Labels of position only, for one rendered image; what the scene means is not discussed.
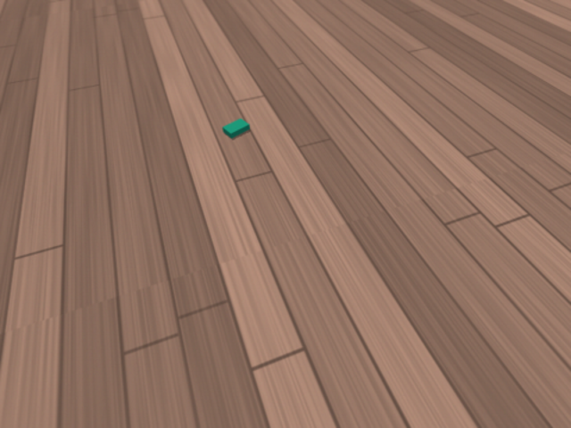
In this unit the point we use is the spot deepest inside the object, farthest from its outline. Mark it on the small box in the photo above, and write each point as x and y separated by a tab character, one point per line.
236	128

